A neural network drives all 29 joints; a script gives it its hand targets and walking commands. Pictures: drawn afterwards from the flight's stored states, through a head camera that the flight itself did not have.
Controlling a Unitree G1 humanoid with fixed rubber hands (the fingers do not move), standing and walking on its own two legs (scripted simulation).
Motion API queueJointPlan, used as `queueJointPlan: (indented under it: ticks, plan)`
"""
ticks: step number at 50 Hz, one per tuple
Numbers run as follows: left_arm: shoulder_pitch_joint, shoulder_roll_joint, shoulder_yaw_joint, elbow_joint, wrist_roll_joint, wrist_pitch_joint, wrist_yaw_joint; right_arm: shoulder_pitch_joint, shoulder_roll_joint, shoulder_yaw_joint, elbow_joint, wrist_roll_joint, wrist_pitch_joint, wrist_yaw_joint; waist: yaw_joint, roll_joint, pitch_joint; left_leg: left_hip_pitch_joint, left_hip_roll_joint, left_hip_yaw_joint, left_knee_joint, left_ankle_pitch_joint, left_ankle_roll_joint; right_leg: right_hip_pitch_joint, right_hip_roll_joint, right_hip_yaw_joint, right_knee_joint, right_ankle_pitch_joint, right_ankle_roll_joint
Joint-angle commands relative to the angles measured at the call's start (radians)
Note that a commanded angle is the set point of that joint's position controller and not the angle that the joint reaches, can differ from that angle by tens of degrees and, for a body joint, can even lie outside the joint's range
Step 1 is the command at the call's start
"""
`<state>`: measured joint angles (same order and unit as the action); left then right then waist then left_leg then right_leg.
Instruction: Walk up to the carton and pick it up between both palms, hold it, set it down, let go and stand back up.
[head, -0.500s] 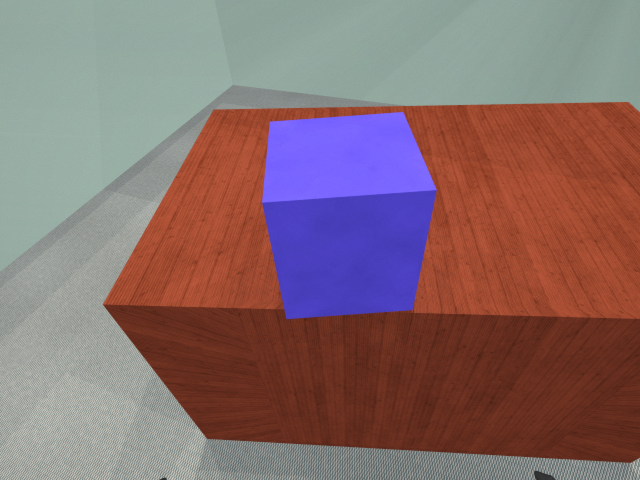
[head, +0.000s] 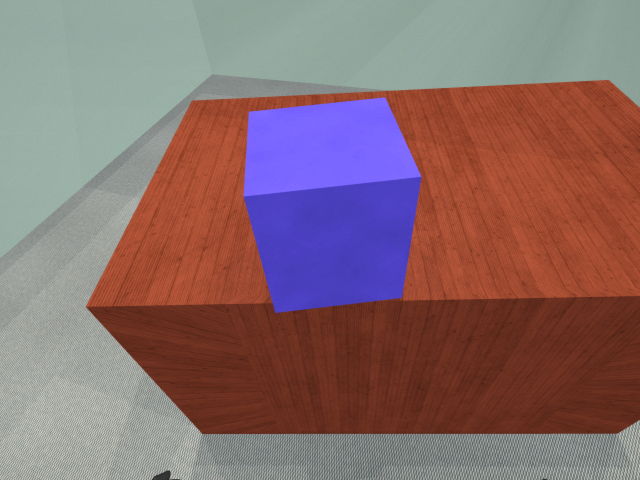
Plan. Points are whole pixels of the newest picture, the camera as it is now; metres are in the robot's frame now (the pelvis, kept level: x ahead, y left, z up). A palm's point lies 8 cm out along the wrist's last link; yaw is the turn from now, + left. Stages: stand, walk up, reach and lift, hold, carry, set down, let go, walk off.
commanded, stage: walk up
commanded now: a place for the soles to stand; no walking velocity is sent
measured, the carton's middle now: (328, 208) +0.51 +0.01 +0.06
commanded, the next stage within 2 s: none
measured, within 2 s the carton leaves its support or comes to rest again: neither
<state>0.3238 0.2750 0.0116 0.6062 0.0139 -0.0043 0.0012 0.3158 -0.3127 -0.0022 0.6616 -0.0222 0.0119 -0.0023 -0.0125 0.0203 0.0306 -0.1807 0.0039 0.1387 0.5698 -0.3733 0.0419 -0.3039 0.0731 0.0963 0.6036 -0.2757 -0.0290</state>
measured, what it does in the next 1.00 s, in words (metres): stands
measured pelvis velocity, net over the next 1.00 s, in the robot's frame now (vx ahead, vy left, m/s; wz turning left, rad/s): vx -0.01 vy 0.01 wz -0.02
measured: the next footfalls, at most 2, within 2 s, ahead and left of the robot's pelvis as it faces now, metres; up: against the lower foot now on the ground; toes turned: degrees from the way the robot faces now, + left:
none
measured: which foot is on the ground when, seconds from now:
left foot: down 0.00-1.00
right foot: down 0.00-1.00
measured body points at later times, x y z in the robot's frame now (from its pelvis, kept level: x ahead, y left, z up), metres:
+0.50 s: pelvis -0.01 +0.00 +0.00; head -0.01 +0.00 +0.45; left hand +0.12 +0.26 -0.09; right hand +0.09 -0.28 -0.11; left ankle -0.04 +0.09 -0.73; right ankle +0.03 -0.10 -0.73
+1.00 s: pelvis -0.01 +0.01 +0.00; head +0.00 +0.00 +0.45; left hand +0.12 +0.27 -0.10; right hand +0.08 -0.27 -0.11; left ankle -0.04 +0.09 -0.73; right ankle +0.03 -0.10 -0.73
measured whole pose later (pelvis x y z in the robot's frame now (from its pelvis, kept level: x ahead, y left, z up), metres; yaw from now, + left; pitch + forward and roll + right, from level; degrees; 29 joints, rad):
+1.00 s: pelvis -0.01 +0.01 +0.00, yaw -1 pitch -1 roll +0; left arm 0.31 0.29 0.02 0.61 0.02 0.01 -0.01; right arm 0.34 -0.32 -0.02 0.65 -0.03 0.00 0.00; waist -0.01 0.01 0.03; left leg -0.20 0.01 0.16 0.60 -0.38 0.05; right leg -0.32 0.08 0.12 0.62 -0.27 -0.02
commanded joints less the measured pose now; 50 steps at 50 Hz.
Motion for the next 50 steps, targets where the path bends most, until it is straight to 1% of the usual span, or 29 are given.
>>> queueJointPlan:
  ticks: [1, 5, 6, 7, 8, 9, 10, 13, 14, 16, 17, 18, 19, 20, 23, 24, 27, 29, 30, 32, 34, 35, 37, 39, 42, 43, 46, 48, 50]
  plan:
    - [0.026, 0.127, 0.042, -0.068, 0.001, -0.004, 0.007, 0.02, -0.131, -0.036, -0.065, 0.001, -0.004, -0.003, 0.009, -0.039, -0.035, -0.006, 0.113, -0.117, -0.09, 0.082, 0.025, 0.008, -0.101, 0.119, -0.083, 0.2, -0.048]
    - [0.021, 0.143, 0.041, -0.07, 0.0, -0.006, 0.009, 0.047, -0.123, -0.032, -0.076, -0.002, -0.003, -0.004, -0.013, -0.075, -0.017, 0.018, 0.085, -0.104, -0.069, 0.05, 0.002, -0.045, -0.129, 0.188, -0.107, 0.202, -0.07]
    - [0.007, 0.132, 0.034, -0.066, 0.001, -0.003, 0.009, 0.046, -0.121, -0.034, -0.074, -0.007, -0.01, -0.008, -0.017, -0.072, -0.029, 0.026, 0.117, -0.125, -0.083, 0.117, 0.007, -0.024, -0.112, 0.15, -0.073, 0.265, -0.068]
    - [-0.001, 0.134, 0.034, -0.068, -0.003, -0.009, 0.008, 0.036, -0.129, -0.034, -0.076, -0.004, -0.013, -0.006, -0.006, -0.017, 0.012, 0.008, 0.107, -0.124, -0.078, 0.16, 0.014, -0.05, -0.124, 0.163, -0.073, 0.309, -0.071]
    - [-0.013, 0.127, 0.037, -0.074, 0.005, -0.01, 0.007, 0.013, -0.122, -0.034, -0.077, -0.003, -0.012, -0.002, 0.005, -0.009, 0.019, -0.037, 0.108, -0.127, -0.079, 0.08, 0.017, -0.028, -0.127, 0.169, -0.083, 0.24, -0.074]
    - [0.003, 0.144, 0.041, -0.077, -0.002, -0.008, 0.007, 0.024, -0.124, -0.032, -0.075, 0.0, -0.009, 0.0, -0.016, -0.028, -0.009, 0.024, 0.101, -0.118, -0.075, 0.092, 0.011, -0.048, -0.127, 0.165, -0.085, 0.225, -0.065]
    - [-0.01, 0.112, 0.028, -0.067, -0.003, -0.011, 0.006, 0.03, -0.148, -0.04, -0.068, 0.004, -0.006, -0.003, -0.012, -0.03, 0.01, 0.031, 0.113, -0.111, -0.076, 0.107, 0.019, -0.065, -0.118, 0.168, -0.089, 0.257, -0.069]
    - [-0.039, 0.118, 0.028, -0.064, -0.007, -0.006, 0.005, 0.027, -0.143, -0.038, -0.074, 0.004, -0.01, 0.0, -0.009, 0.018, 0.018, -0.015, 0.155, -0.14, -0.122, 0.187, 0.041, -0.03, -0.085, 0.107, -0.017, 0.282, -0.06]
    - [0.009, 0.101, 0.031, -0.063, 0.002, -0.003, 0.003, 0.003, -0.141, -0.038, -0.081, 0.003, -0.009, -0.006, 0.014, 0.0, -0.022, -0.03, 0.159, -0.147, -0.133, 0.115, 0.047, 0.015, -0.07, 0.085, -0.032, 0.236, -0.051]
    - [-0.002, 0.107, 0.028, -0.062, 0.002, -0.001, 0.006, 0.011, -0.146, -0.039, -0.094, -0.001, -0.009, -0.004, 0.005, -0.015, -0.025, -0.032, 0.157, -0.14, -0.117, 0.089, 0.043, -0.006, -0.085, 0.111, -0.042, 0.225, -0.055]
    - [-0.033, 0.13, 0.041, -0.074, 0.007, -0.005, 0.002, 0.016, -0.144, -0.036, -0.08, 0.005, -0.01, -0.005, -0.001, -0.069, -0.005, -0.049, 0.15, -0.141, -0.106, 0.094, 0.031, -0.002, -0.082, 0.107, -0.066, 0.203, -0.056]
    - [-0.024, 0.131, 0.036, -0.072, 0.003, -0.005, 0.003, 0.039, -0.144, -0.035, -0.08, 0.011, -0.014, -0.004, -0.004, -0.021, -0.017, -0.025, 0.143, -0.126, -0.103, 0.057, 0.034, -0.017, -0.09, 0.142, -0.066, 0.19, -0.063]
    - [-0.018, 0.134, 0.041, -0.067, 0.006, -0.005, 0.002, 0.013, -0.13, -0.037, -0.077, -0.004, -0.015, -0.006, -0.01, -0.037, -0.009, 0.008, 0.146, -0.127, -0.095, 0.144, 0.029, -0.033, -0.082, 0.124, -0.048, 0.25, -0.053]
    - [-0.002, 0.126, 0.037, -0.072, 0.003, -0.006, -0.002, 0.017, -0.147, -0.044, -0.091, -0.005, -0.011, -0.004, 0.007, -0.016, -0.039, 0.006, 0.136, -0.113, -0.069, 0.123, 0.031, -0.024, -0.094, 0.128, -0.059, 0.257, -0.066]
    - [-0.019, 0.132, 0.035, -0.058, 0.003, -0.005, -0.002, 0.026, -0.144, -0.048, -0.086, -0.002, -0.01, -0.001, -0.011, -0.014, -0.06, 0.027, 0.134, -0.109, -0.101, 0.13, 0.024, 0.004, -0.107, 0.144, -0.046, 0.294, -0.064]
    - [-0.009, 0.131, 0.037, -0.069, -0.006, -0.004, 0.002, 0.006, -0.132, -0.043, -0.079, -0.006, -0.009, -0.004, 0.004, -0.004, -0.06, 0.032, 0.131, -0.111, -0.093, 0.133, 0.035, -0.003, -0.097, 0.147, -0.05, 0.26, -0.061]
    - [-0.03, 0.123, 0.036, -0.07, 0.007, -0.002, 0.002, -0.006, -0.14, -0.044, -0.093, -0.01, -0.007, -0.009, -0.003, -0.025, 0.022, -0.021, 0.151, -0.13, -0.134, -0.019, 0.04, -0.058, -0.08, 0.122, -0.061, 0.148, -0.052]
    - [-0.025, 0.123, 0.037, -0.069, 0.003, 0.001, 0.0, 0.006, -0.157, -0.047, -0.094, -0.009, -0.006, -0.008, -0.001, 0.027, 0.048, -0.065, 0.175, -0.153, -0.157, -0.056, 0.055, -0.055, -0.074, 0.122, -0.042, 0.098, -0.049]
    - [-0.014, 0.129, 0.038, -0.07, 0.004, -0.004, -0.003, 0.02, -0.154, -0.043, -0.08, -0.001, -0.008, -0.005, -0.001, -0.024, 0.018, -0.059, 0.179, -0.154, -0.155, -0.03, 0.057, -0.039, -0.069, 0.11, -0.057, 0.1, -0.046]
    - [-0.002, 0.132, 0.039, -0.063, 0.003, -0.007, -0.001, 0.013, -0.13, -0.039, -0.077, 0.0, -0.009, -0.004, 0.001, -0.023, 0.055, -0.049, 0.177, -0.148, -0.136, 0.012, 0.057, -0.063, -0.07, 0.115, -0.072, 0.128, -0.049]
    - [-0.004, 0.141, 0.044, -0.067, 0.002, -0.005, -0.004, -0.005, -0.143, -0.044, -0.091, -0.005, -0.007, 0.001, 0.009, 0.009, 0.03, -0.031, 0.133, -0.103, -0.109, -0.026, 0.033, -0.066, -0.078, 0.15, -0.085, 0.117, -0.051]
    - [-0.017, 0.139, 0.047, -0.075, 0.006, -0.004, -0.004, -0.003, -0.126, -0.041, -0.085, -0.011, -0.002, 0.001, -0.007, -0.038, 0.067, -0.068, 0.121, -0.118, -0.093, -0.094, 0.027, -0.101, -0.096, 0.182, -0.126, 0.019, -0.065]
    - [-0.011, 0.148, 0.042, -0.075, 0.004, -0.015, -0.005, 0.028, -0.134, -0.042, -0.081, -0.002, -0.011, 0.002, -0.008, -0.079, 0.014, -0.014, 0.104, -0.106, -0.063, -0.001, 0.015, -0.075, -0.126, 0.231, -0.159, 0.095, -0.078]
    - [-0.003, 0.168, 0.047, -0.066, 0.006, -0.012, 0.001, 0.043, -0.134, -0.052, -0.084, 0.002, -0.014, 0.003, -0.016, -0.059, -0.005, 0.009, 0.08, -0.11, -0.042, -0.012, -0.001, -0.08, -0.155, 0.279, -0.158, 0.093, -0.092]
    - [0.002, 0.151, 0.045, -0.064, -0.002, -0.006, 0.005, 0.035, -0.134, -0.053, -0.083, -0.004, -0.023, 0.001, -0.007, -0.064, -0.022, 0.028, 0.103, -0.125, -0.08, 0.035, 0.015, -0.072, -0.125, 0.198, -0.12, 0.183, -0.066]
    - [-0.005, 0.127, 0.035, -0.056, 0.002, -0.007, 0.001, 0.055, -0.142, -0.055, -0.074, -0.003, -0.023, -0.003, -0.013, -0.101, -0.037, 0.04, 0.131, -0.14, -0.116, 0.075, 0.014, -0.057, -0.115, 0.177, -0.089, 0.234, -0.057]
    - [-0.012, 0.102, 0.033, -0.074, -0.004, 0.006, -0.003, 0.014, -0.133, -0.046, -0.081, -0.013, -0.023, -0.003, 0.002, 0.039, 0.019, -0.02, 0.201, -0.179, -0.171, 0.118, 0.073, -0.059, -0.059, 0.081, 0.002, 0.17, -0.035]
    - [-0.029, 0.117, 0.033, -0.071, 0.004, 0.002, -0.009, 0.036, -0.142, -0.052, -0.069, -0.013, -0.021, -0.006, -0.001, -0.01, 0.026, -0.046, 0.24, -0.203, -0.162, 0.116, 0.1, -0.046, -0.062, 0.073, -0.012, 0.156, -0.036]
    - [-0.005, 0.105, 0.025, -0.06, 0.009, 0.001, -0.004, 0.013, -0.139, -0.045, -0.085, -0.014, -0.015, -0.008, 0.005, -0.001, -0.006, -0.08, 0.208, -0.179, -0.164, 0.042, 0.078, 0.018, -0.07, 0.078, -0.03, 0.128, -0.043]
